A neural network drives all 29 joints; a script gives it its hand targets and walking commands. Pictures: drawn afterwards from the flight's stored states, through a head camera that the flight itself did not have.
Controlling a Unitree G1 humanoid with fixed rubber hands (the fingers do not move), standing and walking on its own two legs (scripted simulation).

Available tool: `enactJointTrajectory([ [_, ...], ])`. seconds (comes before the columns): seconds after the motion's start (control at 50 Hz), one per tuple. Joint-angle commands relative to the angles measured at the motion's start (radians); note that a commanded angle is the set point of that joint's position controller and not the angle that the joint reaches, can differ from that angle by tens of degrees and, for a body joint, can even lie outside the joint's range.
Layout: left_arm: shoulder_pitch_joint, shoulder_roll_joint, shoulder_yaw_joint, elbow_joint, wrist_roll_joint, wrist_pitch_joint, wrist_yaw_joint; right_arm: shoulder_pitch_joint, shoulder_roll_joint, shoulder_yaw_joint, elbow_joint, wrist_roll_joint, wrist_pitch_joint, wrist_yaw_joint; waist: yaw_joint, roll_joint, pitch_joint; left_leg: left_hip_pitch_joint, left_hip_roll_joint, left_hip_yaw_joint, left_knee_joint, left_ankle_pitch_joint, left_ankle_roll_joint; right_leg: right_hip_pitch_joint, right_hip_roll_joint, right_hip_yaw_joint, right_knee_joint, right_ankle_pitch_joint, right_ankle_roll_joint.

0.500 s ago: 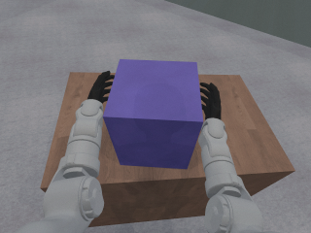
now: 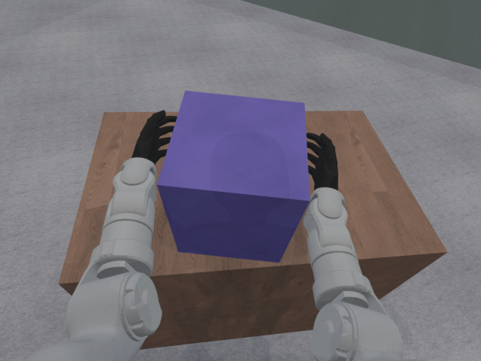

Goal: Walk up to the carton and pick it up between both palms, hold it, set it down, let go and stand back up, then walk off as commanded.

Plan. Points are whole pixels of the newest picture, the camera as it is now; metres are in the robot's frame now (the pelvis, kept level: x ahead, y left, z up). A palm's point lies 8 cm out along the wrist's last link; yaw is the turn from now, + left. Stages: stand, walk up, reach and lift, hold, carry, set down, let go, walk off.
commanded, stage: set down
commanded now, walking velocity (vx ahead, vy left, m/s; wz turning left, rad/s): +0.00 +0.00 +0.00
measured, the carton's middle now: (236, 183) +0.41 -0.04 +0.04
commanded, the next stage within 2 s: none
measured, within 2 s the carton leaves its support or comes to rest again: rests again in 0.30 s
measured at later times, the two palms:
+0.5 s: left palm (149, 153) +0.45 +0.11 +0.09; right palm (317, 179) +0.38 -0.18 +0.08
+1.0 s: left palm (149, 154) +0.45 +0.11 +0.09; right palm (317, 181) +0.38 -0.18 +0.08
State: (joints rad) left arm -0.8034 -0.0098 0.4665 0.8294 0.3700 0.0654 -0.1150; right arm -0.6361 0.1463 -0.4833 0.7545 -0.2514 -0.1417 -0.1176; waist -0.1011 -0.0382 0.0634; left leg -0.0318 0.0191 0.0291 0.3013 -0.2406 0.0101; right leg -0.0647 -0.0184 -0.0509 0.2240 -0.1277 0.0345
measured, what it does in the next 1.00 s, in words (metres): stands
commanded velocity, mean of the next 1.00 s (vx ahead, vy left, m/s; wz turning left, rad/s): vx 0.00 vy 0.00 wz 0.00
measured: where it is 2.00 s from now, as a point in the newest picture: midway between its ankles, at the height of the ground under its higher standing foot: outside the picture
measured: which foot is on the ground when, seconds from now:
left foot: down 0.00-1.00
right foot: down 0.00-1.00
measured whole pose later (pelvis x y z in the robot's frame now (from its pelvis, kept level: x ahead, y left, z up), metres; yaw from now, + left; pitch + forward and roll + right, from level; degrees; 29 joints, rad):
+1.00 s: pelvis +0.02 +0.00 +0.00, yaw -1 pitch +0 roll -1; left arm -0.82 -0.02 0.52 0.86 0.37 -0.03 -0.12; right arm -0.63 0.16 -0.53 0.76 -0.28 -0.23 -0.11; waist -0.09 -0.03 0.09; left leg -0.03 0.02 0.05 0.30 -0.27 0.01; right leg -0.08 -0.02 -0.05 0.25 -0.16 0.03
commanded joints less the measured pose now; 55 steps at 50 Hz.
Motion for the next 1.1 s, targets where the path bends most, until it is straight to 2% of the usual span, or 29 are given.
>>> enactJointTrajectory([
  [0.0,-0.461,-0.377,-0.135,0.064,0.020,-0.046,-0.117,-0.466,0.468,0.257,-0.014,-0.129,-0.008,0.141,0.035,0.025,-0.281,-0.267,-0.043,0.099,-0.114,0.150,-0.002,0.349,0.009,-0.040,0.108,0.365,0.041],
  [0.02,-0.469,-0.378,-0.133,0.064,0.021,-0.048,-0.116,-0.478,0.472,0.264,-0.030,-0.128,-0.007,0.144,0.044,0.029,-0.285,-0.270,-0.043,0.100,-0.118,0.146,-0.002,0.344,0.008,-0.040,0.107,0.355,0.041],
  [0.04,-0.462,-0.373,-0.129,0.065,0.026,-0.050,-0.115,-0.459,0.469,0.258,-0.013,-0.133,-0.005,0.142,0.036,0.026,-0.271,-0.263,-0.043,0.097,-0.116,0.150,-0.004,0.343,0.011,-0.041,0.105,0.358,0.039],
  [0.08,-0.464,-0.362,-0.120,0.067,0.024,-0.056,-0.113,-0.469,0.467,0.253,-0.033,-0.138,-0.002,0.144,0.045,0.032,-0.282,-0.267,-0.044,0.100,-0.120,0.146,-0.002,0.337,0.011,-0.039,0.101,0.341,0.038],
  [0.12,-0.462,-0.360,-0.118,0.067,0.026,-0.064,-0.111,-0.471,0.471,0.258,-0.037,-0.139,-0.006,0.149,0.046,0.026,-0.297,-0.273,-0.043,0.101,-0.108,0.169,-0.003,0.343,0.015,-0.040,0.118,0.383,0.039],
  [0.14,-0.450,-0.356,-0.110,0.068,0.028,-0.068,-0.109,-0.469,0.480,0.272,-0.052,-0.137,-0.013,0.150,0.061,0.029,-0.310,-0.287,-0.048,0.107,-0.102,0.175,-0.002,0.357,0.015,-0.034,0.123,0.401,0.040],
  [0.16,-0.442,-0.362,-0.115,0.055,0.030,-0.075,-0.105,-0.451,0.492,0.272,-0.032,-0.140,-0.017,0.148,0.050,0.021,-0.314,-0.277,-0.046,0.103,-0.099,0.197,-0.003,0.358,0.018,-0.035,0.128,0.432,0.040],
  [0.2,-0.434,-0.364,-0.115,0.060,0.037,-0.080,-0.102,-0.444,0.498,0.269,-0.016,-0.144,-0.022,0.148,0.054,0.031,-0.311,-0.281,-0.045,0.102,-0.086,0.218,-0.005,0.357,0.015,-0.030,0.137,0.460,0.039],
  [0.26,-0.404,-0.368,-0.130,0.048,0.030,-0.096,-0.098,-0.425,0.523,0.303,-0.014,-0.135,-0.041,0.145,0.053,0.033,-0.350,-0.294,-0.047,0.102,-0.065,0.265,-0.006,0.380,0.009,-0.023,0.162,0.571,0.042],
  [0.3,-0.383,-0.375,-0.131,0.049,0.037,-0.102,-0.097,-0.416,0.520,0.311,-0.002,-0.139,-0.058,0.143,0.057,0.044,-0.351,-0.299,-0.045,0.101,-0.050,0.320,-0.011,0.384,0.014,-0.024,0.180,0.622,0.040],
  [0.36,-0.346,-0.403,-0.153,0.050,0.043,-0.111,-0.085,-0.384,0.521,0.326,0.030,-0.133,-0.083,0.138,0.044,0.059,-0.359,-0.260,-0.040,0.096,-0.011,0.421,-0.027,0.346,0.024,-0.033,0.191,0.674,0.036],
  [0.38,-0.328,-0.406,-0.154,0.046,0.042,-0.111,-0.085,-0.373,0.518,0.333,0.042,-0.127,-0.085,0.135,0.055,0.074,-0.350,-0.264,-0.040,0.097,-0.007,0.437,-0.031,0.346,0.024,-0.034,0.191,0.675,0.035],
  [0.46,-0.309,-0.408,-0.154,0.053,0.048,-0.103,-0.086,-0.368,0.494,0.316,0.053,-0.129,-0.103,0.132,0.049,0.084,-0.330,-0.215,-0.033,0.093,0.002,0.469,-0.034,0.285,0.032,-0.048,0.174,0.610,0.029],
  [0.5,-0.299,-0.417,-0.158,0.043,0.050,-0.100,-0.086,-0.349,0.476,0.297,0.092,-0.130,-0.102,0.133,0.035,0.092,-0.303,-0.174,-0.023,0.086,0.009,0.499,-0.039,0.235,0.040,-0.062,0.162,0.546,0.025],
  [0.54,-0.298,-0.418,-0.146,0.043,0.056,-0.100,-0.084,-0.347,0.474,0.294,0.098,-0.129,-0.106,0.137,0.048,0.092,-0.297,-0.135,-0.019,0.086,0.015,0.521,-0.037,0.196,0.046,-0.066,0.146,0.480,0.023],
  [0.58,-0.289,-0.417,-0.144,0.055,0.061,-0.094,-0.089,-0.340,0.470,0.284,0.095,-0.137,-0.108,0.136,0.041,0.093,-0.273,-0.147,-0.022,0.088,0.022,0.512,-0.040,0.186,0.045,-0.066,0.146,0.486,0.019],
  [0.62,-0.296,-0.418,-0.144,0.049,0.063,-0.094,-0.086,-0.333,0.458,0.267,0.127,-0.138,-0.102,0.137,0.044,0.105,-0.272,-0.126,-0.016,0.084,0.019,0.521,-0.041,0.161,0.045,-0.068,0.134,0.431,0.016],
  [0.72,-0.282,-0.403,-0.124,0.066,0.073,-0.093,-0.093,-0.325,0.465,0.276,0.105,-0.147,-0.099,0.138,0.063,0.086,-0.261,-0.170,-0.018,0.092,0.027,0.501,-0.031,0.178,0.043,-0.063,0.143,0.450,0.019],
  [0.76,-0.288,-0.409,-0.138,0.067,0.062,-0.096,-0.096,-0.332,0.466,0.276,0.089,-0.147,-0.101,0.137,0.048,0.079,-0.277,-0.178,-0.020,0.092,0.026,0.482,-0.028,0.176,0.041,-0.061,0.146,0.472,0.021],
  [0.82,-0.277,-0.395,-0.122,0.069,0.067,-0.095,-0.105,-0.314,0.464,0.280,0.089,-0.149,-0.089,0.136,0.054,0.061,-0.267,-0.223,-0.025,0.094,0.005,0.426,-0.016,0.218,0.034,-0.051,0.149,0.499,0.023],
  [0.88,-0.290,-0.306,-0.084,0.076,0.064,-0.104,-0.094,-0.304,0.376,0.258,0.102,-0.140,-0.083,0.132,0.057,0.057,-0.262,-0.242,-0.031,0.097,-0.001,0.405,-0.015,0.238,0.036,-0.039,0.158,0.510,0.024],
  [0.92,-0.295,-0.308,-0.079,0.062,0.064,-0.109,-0.091,-0.307,0.380,0.239,0.091,-0.147,-0.079,0.133,0.054,0.046,-0.264,-0.215,-0.029,0.093,-0.003,0.411,-0.009,0.216,0.039,-0.043,0.152,0.491,0.027],
  [0.96,-0.286,-0.231,-0.063,0.074,0.062,-0.110,-0.076,-0.287,0.298,0.233,0.098,-0.132,-0.080,0.122,0.065,0.057,-0.254,-0.220,-0.031,0.099,0.004,0.419,-0.012,0.208,0.039,-0.039,0.157,0.484,0.029],
  [0.98,-0.304,-0.221,-0.074,0.065,0.051,-0.117,-0.068,-0.290,0.283,0.218,0.104,-0.130,-0.087,0.116,0.048,0.067,-0.273,-0.212,-0.026,0.089,0.006,0.430,-0.018,0.202,0.042,-0.043,0.154,0.469,0.024],
  [1.0,-0.305,-0.199,-0.069,0.068,0.045,-0.118,-0.060,-0.287,0.248,0.207,0.114,-0.126,-0.085,0.113,0.053,0.072,-0.264,-0.198,-0.024,0.089,0.004,0.427,-0.020,0.183,0.044,-0.046,0.148,0.433,0.024],
  [1.02,-0.294,-0.166,-0.064,0.083,0.041,-0.123,-0.052,-0.286,0.222,0.206,0.115,-0.119,-0.086,0.105,0.053,0.061,-0.252,-0.201,-0.025,0.090,0.010,0.430,-0.018,0.182,0.046,-0.041,0.149,0.443,0.021],
  [1.08,-0.299,0.009,-0.071,0.093,-0.007,-0.135,0.003,-0.262,0.048,0.196,0.168,-0.047,-0.096,0.058,0.055,0.082,-0.264,-0.199,-0.020,0.086,0.023,0.457,-0.028,0.167,0.047,-0.031,0.151,0.450,0.018],
])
